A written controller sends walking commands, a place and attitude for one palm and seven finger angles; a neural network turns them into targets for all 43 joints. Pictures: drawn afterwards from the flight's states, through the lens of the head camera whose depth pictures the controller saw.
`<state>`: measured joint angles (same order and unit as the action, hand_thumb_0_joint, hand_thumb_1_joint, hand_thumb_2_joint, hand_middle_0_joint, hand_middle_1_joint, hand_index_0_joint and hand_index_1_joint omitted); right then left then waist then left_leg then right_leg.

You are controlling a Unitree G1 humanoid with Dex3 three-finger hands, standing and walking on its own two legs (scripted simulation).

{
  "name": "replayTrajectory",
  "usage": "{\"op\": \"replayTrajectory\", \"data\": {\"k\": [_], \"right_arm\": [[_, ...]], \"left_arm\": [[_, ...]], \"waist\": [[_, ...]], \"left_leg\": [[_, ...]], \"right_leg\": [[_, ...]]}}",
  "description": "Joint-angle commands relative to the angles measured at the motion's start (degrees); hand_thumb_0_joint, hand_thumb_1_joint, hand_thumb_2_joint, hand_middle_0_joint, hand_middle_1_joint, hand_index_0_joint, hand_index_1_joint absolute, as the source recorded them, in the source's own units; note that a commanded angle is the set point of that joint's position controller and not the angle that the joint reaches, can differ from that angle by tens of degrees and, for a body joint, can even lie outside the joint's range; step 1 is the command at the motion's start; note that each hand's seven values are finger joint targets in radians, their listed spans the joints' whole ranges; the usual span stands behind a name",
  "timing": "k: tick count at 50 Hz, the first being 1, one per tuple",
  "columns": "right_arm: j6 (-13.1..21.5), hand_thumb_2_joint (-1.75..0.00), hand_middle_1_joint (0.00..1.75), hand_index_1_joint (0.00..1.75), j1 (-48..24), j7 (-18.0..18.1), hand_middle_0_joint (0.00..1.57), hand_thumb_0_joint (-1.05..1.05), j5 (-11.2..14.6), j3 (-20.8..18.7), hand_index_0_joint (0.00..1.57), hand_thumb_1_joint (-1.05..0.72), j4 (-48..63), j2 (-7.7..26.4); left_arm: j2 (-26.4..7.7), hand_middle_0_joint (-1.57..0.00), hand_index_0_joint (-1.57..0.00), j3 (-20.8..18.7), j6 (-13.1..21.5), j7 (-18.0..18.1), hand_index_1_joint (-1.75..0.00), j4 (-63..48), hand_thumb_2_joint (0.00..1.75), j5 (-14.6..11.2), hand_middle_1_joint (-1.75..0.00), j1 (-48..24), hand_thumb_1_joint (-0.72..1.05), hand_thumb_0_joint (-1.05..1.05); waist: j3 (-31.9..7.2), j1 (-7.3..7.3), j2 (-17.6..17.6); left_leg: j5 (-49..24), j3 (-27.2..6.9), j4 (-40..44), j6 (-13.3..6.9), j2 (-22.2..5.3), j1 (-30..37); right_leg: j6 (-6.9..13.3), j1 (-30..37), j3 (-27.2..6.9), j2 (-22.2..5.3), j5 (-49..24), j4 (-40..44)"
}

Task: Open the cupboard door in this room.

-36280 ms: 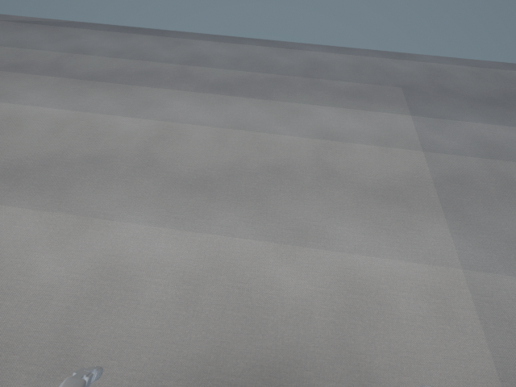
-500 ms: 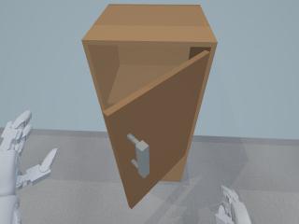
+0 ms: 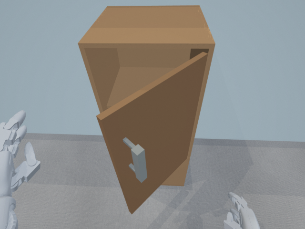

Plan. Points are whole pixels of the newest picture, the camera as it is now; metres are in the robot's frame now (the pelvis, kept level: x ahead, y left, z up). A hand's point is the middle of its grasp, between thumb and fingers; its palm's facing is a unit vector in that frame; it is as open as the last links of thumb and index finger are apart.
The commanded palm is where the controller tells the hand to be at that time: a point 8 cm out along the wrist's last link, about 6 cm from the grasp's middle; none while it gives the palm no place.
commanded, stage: step back with the hand held close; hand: left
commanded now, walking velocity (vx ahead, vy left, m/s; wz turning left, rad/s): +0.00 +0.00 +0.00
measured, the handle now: (134, 160) +0.28 +0.09 +0.04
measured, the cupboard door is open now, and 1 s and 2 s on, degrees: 48 48 48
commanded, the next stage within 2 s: stop stepping back and stand still in 1.12 s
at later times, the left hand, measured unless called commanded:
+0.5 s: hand (24, 179) +0.16 +0.27 +0.15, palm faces +0.31 -0.79 -0.53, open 7.4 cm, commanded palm +0.09 +0.32 +0.17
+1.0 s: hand out of the picture +0.06 +0.29 +0.16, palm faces +0.44 -0.76 -0.47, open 7.4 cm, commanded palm -0.02 +0.33 +0.17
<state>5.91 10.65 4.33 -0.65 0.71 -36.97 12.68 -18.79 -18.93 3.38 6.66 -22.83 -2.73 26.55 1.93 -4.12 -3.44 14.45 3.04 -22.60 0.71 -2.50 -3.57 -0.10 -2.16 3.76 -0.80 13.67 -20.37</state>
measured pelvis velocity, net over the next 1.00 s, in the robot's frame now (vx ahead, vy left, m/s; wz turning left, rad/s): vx -0.15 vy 0.03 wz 0.03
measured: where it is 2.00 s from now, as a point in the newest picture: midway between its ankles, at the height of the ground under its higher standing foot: outside the picture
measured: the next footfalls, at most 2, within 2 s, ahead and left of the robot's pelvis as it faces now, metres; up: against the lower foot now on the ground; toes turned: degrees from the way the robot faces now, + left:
right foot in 1.20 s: -0.27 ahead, -0.10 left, +0.00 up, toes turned -3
left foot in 1.38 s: -0.14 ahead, +0.09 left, +0.00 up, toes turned +0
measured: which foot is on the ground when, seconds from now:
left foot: down 0.00-1.00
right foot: down 0.00-0.90, up 0.92-1.00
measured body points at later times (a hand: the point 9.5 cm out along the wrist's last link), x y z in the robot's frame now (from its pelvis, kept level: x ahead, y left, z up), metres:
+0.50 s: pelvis -0.06 +0.02 -0.01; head -0.02 +0.03 +0.44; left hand +0.13 +0.31 +0.17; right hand +0.12 -0.23 -0.08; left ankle -0.02 +0.12 -0.74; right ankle -0.02 -0.12 -0.74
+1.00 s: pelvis -0.15 +0.03 -0.02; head -0.12 +0.05 +0.43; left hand +0.03 +0.33 +0.19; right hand +0.01 -0.21 -0.10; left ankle -0.03 +0.12 -0.74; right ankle -0.13 -0.12 -0.68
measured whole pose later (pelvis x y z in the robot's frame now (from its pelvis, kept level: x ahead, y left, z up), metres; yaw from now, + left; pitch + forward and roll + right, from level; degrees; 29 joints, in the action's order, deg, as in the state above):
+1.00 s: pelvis -0.15 +0.03 -0.02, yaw +2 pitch -2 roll -4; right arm 5.7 11.7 4.6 -0.7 -0.8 -34.7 10.5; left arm -25.5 -25.9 11.7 9.7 -31.8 -0.7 26.9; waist 5.6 1.4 -1.0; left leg 5.8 -0.7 -34.4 -2.9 -1.8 -26.5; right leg -1.0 -28.0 -0.4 3.1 24.5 -60.2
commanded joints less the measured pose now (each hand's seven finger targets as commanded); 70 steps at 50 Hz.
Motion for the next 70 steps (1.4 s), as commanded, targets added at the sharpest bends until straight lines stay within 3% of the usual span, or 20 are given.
{"op": "replayTrajectory", "data": {"k": [1, 4, 5, 10, 16, 22, 32, 36, 40, 43, 46, 49, 56, 57, 59, 61, 63, 67, 69, 70], "right_arm": [[3.12, -0.90, 0.30, 0.30, -7.78, 0.67, 0.20, 0.00, 0.03, -1.94, 0.20, -0.90, 9.16, 5.85], [3.21, -0.90, 0.30, 0.30, -8.40, 0.80, 0.20, 0.00, 0.17, -2.03, 0.20, -0.90, 9.24, 5.92], [1.86, -0.90, 0.30, 0.30, -7.31, 0.93, 0.20, 0.00, 0.86, -1.63, 0.20, -0.90, 11.35, 6.82], [-1.19, -0.90, 0.30, 0.30, -7.45, 0.82, 0.20, 0.00, 0.58, -2.49, 0.20, -0.90, 11.81, 6.83], [-3.44, -0.90, 0.30, 0.30, -7.28, 1.09, 0.20, 0.00, 0.90, -3.47, 0.20, -0.90, 14.52, 6.71], [-3.59, -0.90, 0.30, 0.30, -6.85, 1.41, 0.20, 0.00, 1.19, -3.93, 0.20, -0.90, 15.90, 6.81], [-0.11, -0.90, 0.30, 0.30, -5.04, 1.12, 0.20, 0.00, 1.15, -4.00, 0.20, -0.90, 15.66, 8.15], [0.89, -0.90, 0.30, 0.30, -3.54, 0.91, 0.20, 0.00, 0.71, -4.26, 0.20, -0.90, 14.97, 8.00], [1.06, -0.90, 0.30, 0.30, -2.44, 0.48, 0.20, 0.00, 0.32, -3.20, 0.20, -0.90, 11.54, 5.66], [0.69, -0.90, 0.30, 0.30, -2.99, 1.11, 0.20, 0.00, 0.26, -3.02, 0.20, -0.90, 11.69, 6.65], [2.31, -0.90, 0.30, 0.30, -5.29, 1.82, 0.20, 0.00, -0.53, -3.48, 0.20, -0.90, 13.09, 7.36], [4.01, -0.90, 0.30, 0.30, -4.45, 0.20, 0.20, 0.00, 0.09, -5.09, 0.20, -0.90, 10.81, 6.69], [4.67, -0.90, 0.30, 0.30, -4.40, -1.42, 0.20, 0.00, 0.08, -3.65, 0.20, -0.90, 8.57, 5.70], [4.48, -0.90, 0.30, 0.30, -4.30, -1.50, 0.20, 0.00, 0.01, -3.50, 0.20, -0.90, 8.07, 5.71], [2.85, -0.90, 0.30, 0.30, -4.25, -1.22, 0.20, 0.00, 0.59, -3.24, 0.20, -0.90, 6.91, 4.67], [3.93, -0.90, 0.30, 0.30, -7.13, -0.29, 0.20, 0.00, -1.02, -1.27, 0.20, -0.90, 7.25, 3.49], [2.96, -0.90, 0.30, 0.30, -5.85, 0.39, 0.20, 0.00, 1.31, -2.11, 0.20, -0.90, 9.93, 4.10], [2.82, -0.90, 0.30, 0.30, -6.68, 1.89, 0.20, 0.00, 1.14, -0.97, 0.20, -0.90, 10.20, 5.24], [4.20, -0.90, 0.30, 0.30, -2.55, 0.81, 0.20, 0.00, 0.84, -2.55, 0.20, -0.90, 10.65, 7.35], [4.84, -0.90, 0.30, 0.30, -0.63, -0.21, 0.20, 0.00, 0.90, -3.14, 0.20, -0.90, 10.25, 7.32]], "left_arm": [[-10.02, -0.20, -0.20, -6.54, 4.10, 0.86, -0.30, -10.11, 0.90, -0.23, -0.30, -4.17, 0.90, 0.00], [-11.98, -0.20, -0.20, -7.51, 4.97, 0.91, -0.30, -14.10, 0.90, -0.29, -0.30, -10.01, 0.90, 0.00], [-17.83, -0.20, -0.20, -13.46, 6.78, 1.01, -0.30, -14.17, 0.90, -0.29, -0.30, -12.12, 0.90, 0.00], [-11.66, -0.20, -0.20, -7.89, 6.69, -0.08, -0.30, -10.38, 0.90, 0.01, -0.30, -0.95, 0.90, 0.00], [-15.77, -0.20, -0.20, -12.56, 7.09, 1.00, -0.30, -17.15, 0.90, -0.33, -0.30, 5.86, 0.90, 0.00], [-16.26, -0.20, -0.20, -13.80, 7.96, 1.98, -0.30, -20.37, 0.90, -0.29, -0.30, 6.73, 0.90, 0.00], [-13.59, -0.20, -0.20, -13.09, 10.81, 2.77, -0.30, -18.17, 0.90, 2.01, -0.30, 2.71, 0.90, 0.00], [-14.37, -0.20, -0.20, -13.14, 11.70, 2.93, -0.30, -19.54, 0.90, 2.38, -0.30, 0.22, 0.90, 0.00], [-14.61, -0.20, -0.20, -11.36, 11.78, 4.12, -0.30, -20.95, 0.90, 1.48, -0.30, -0.31, 0.90, 0.00], [-15.46, -0.20, -0.20, -12.50, 11.49, 4.53, -0.30, -21.64, 0.90, 1.03, -0.30, -0.74, 0.90, 0.00], [-16.49, -0.20, -0.20, -15.44, 12.59, 4.74, -0.30, -23.43, 0.90, 2.07, -0.30, -1.53, 0.90, 0.00], [-17.18, -0.20, -0.20, -16.52, 13.21, 4.60, -0.30, -22.03, 0.90, 1.42, -0.30, 0.74, 0.90, 0.00], [-13.35, -0.20, -0.20, -11.09, 11.04, 3.49, -0.30, -21.45, 0.90, -1.36, -0.30, 4.90, 0.90, 0.00], [-13.93, -0.20, -0.20, -11.02, 11.48, 2.99, -0.30, -21.11, 0.90, -1.53, -0.30, 3.42, 0.90, 0.00], [-18.95, -0.20, -0.20, -12.84, 12.01, 2.78, -0.30, -20.72, 0.90, -0.87, -0.30, 1.11, 0.90, 0.00], [-23.04, -0.20, -0.20, -17.67, 13.52, 4.10, -0.30, -19.97, 0.90, -0.27, -0.30, -1.28, 0.90, 0.00], [-17.55, -0.20, -0.20, -13.58, 10.61, 2.35, -0.30, -16.73, 0.90, 0.32, -0.30, 2.87, 0.90, 0.00], [-15.81, -0.20, -0.20, -13.53, 9.62, 2.60, -0.30, -19.22, 0.90, -0.86, -0.30, 4.89, 0.90, 0.00], [-16.86, -0.20, -0.20, -13.48, 10.51, 3.24, -0.30, -24.56, 0.90, -0.68, -0.30, 5.57, 0.90, 0.00], [-16.36, -0.20, -0.20, -12.74, 10.76, 3.21, -0.30, -23.57, 0.90, -0.19, -0.30, 4.96, 0.90, 0.00]], "waist": [[-3.34, -0.16, 1.12], [-4.98, 0.04, 0.25], [0.89, 2.70, 2.22], [-4.48, 3.10, 3.52], [-14.52, 2.85, 2.83], [-11.74, 2.85, -1.00], [-3.05, 3.51, -4.42], [-2.39, 4.26, 2.38], [-5.46, 4.78, 12.12], [-4.32, 5.21, 4.24], [-3.94, 4.75, -22.25], [-8.20, 3.86, -6.33], [-8.81, 3.98, -12.78], [-7.90, 3.80, -9.25], [-6.86, 3.52, 12.69], [-6.23, 2.32, 10.40], [-10.62, 3.74, 18.73], [-10.81, 5.04, 1.48], [-16.60, 4.13, -11.09], [-15.83, 3.77, -8.98]], "left_leg": [[-16.43, -0.46, 2.11, -1.78, 1.13, 0.71], [-14.39, -0.33, 2.07, -2.01, 1.36, 1.65], [-10.17, -0.36, -0.20, -2.68, 0.27, -2.95], [-11.95, -0.22, -2.58, -2.31, 0.02, -3.01], [-23.47, -0.80, -3.35, -1.88, -1.55, -3.37], [-19.67, -2.61, -1.00, -2.04, -3.10, -8.76], [20.60, -8.17, 7.64, -6.20, -7.77, -35.99], [22.28, -5.71, -2.01, -4.46, -2.96, -30.49], [8.83, -1.21, -24.18, -0.90, 2.85, -7.71], [11.67, -6.08, -10.43, -1.99, -0.30, -10.01], [35.29, -32.42, 21.58, -10.70, -19.10, -38.82], [18.92, -20.95, 12.57, -9.12, -14.97, -25.35], [9.49, -9.72, 13.83, -2.51, -8.38, -15.24], [5.53, -7.28, 8.63, -0.59, -6.58, -13.46], [4.21, -2.11, -21.49, 2.34, 1.30, -12.37], [14.26, -2.56, -36.86, 1.75, 3.71, -25.55], [6.80, -1.00, -29.98, 1.10, 3.22, -25.91], [-13.05, 2.69, -1.67, -1.31, 4.70, -7.66], [-51.26, -12.31, -1.55, -6.36, -9.46, 10.21], [-50.29, -15.87, -0.56, -8.39, -12.86, 9.92]], "right_leg": [[0.62, -1.47, -1.19, 0.78, -14.57, 2.87], [0.45, -1.63, -1.72, 0.65, -12.87, 3.42], [0.28, -9.52, -5.77, -2.11, -15.83, 6.25], [0.11, -9.20, -5.03, -4.32, -19.43, 3.99], [-0.27, -3.44, -3.56, -3.79, -29.28, -3.16], [-0.65, -5.59, -3.26, -2.11, -20.83, -6.33], [-1.26, 1.66, -3.92, 0.30, -3.94, -15.54], [0.72, -9.63, -9.66, -3.34, 9.96, -5.13], [5.89, -32.58, -14.09, -13.50, 17.32, 6.53], [2.39, -30.84, -7.70, -7.71, 15.83, -2.30], [-1.87, -10.52, -3.81, 5.40, 13.08, -47.25], [-0.73, -16.89, -6.03, 4.84, 14.37, -50.67], [1.76, -8.46, 1.60, 5.45, 17.46, -9.18], [2.73, -8.69, -0.36, 2.92, 13.26, 2.86], [8.38, -20.40, -21.83, -16.74, -1.36, 13.06], [8.55, -14.24, -15.77, -20.25, -44.39, 4.09], [4.36, -1.06, -6.15, -12.49, -56.04, -5.83], [2.25, -4.59, -3.16, -7.59, -43.43, -12.67], [-0.81, -17.83, -2.25, -0.41, 1.49, -24.79], [-0.29, -19.87, -4.92, 1.15, 17.13, -28.50]]}}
